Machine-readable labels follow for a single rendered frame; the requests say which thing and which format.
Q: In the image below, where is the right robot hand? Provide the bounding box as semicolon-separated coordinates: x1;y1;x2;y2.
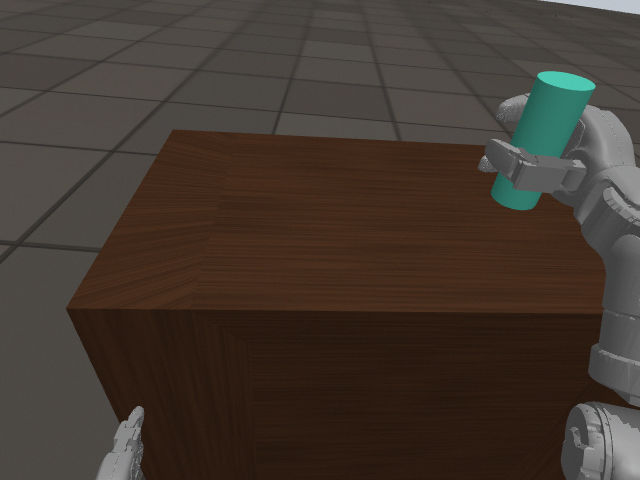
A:
478;93;636;208

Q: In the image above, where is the right robot arm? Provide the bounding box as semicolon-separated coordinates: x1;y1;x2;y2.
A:
561;166;640;480

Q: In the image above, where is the can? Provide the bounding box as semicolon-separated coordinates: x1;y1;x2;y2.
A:
491;71;596;210

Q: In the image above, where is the left robot hand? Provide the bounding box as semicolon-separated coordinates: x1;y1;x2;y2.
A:
95;406;144;480

